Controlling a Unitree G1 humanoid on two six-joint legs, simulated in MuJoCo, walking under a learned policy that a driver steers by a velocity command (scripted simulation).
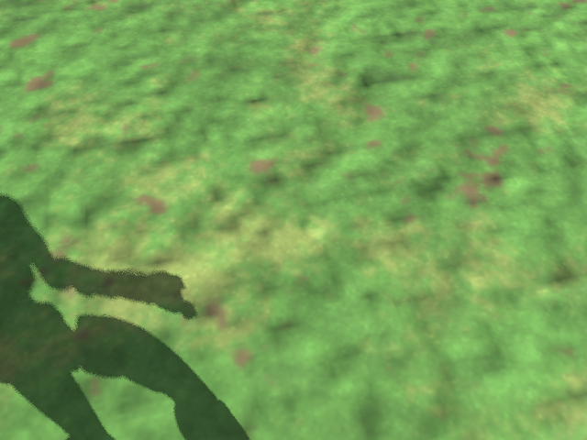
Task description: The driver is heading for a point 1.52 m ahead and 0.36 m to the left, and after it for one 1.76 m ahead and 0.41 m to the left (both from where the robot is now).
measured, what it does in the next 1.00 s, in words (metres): walks ahead, turning left: right foot, then left foot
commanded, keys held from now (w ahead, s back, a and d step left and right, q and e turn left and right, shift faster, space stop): no key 0.14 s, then q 0.20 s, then w+q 0.66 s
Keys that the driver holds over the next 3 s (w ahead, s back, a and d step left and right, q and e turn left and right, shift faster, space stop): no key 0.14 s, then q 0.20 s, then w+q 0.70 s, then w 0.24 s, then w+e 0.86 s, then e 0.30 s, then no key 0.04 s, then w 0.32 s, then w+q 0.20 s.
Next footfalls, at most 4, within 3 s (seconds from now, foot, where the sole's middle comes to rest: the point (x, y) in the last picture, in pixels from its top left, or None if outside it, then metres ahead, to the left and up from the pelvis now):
0.08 right None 0.03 -0.14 -0.78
0.60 left None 0.02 0.10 -0.78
1.04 right None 0.44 0.02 -0.78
1.50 left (128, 403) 0.54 0.38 -0.78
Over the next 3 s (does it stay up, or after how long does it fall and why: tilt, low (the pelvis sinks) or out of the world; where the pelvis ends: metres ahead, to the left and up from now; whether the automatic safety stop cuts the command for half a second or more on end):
stays up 1.07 0.28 0.00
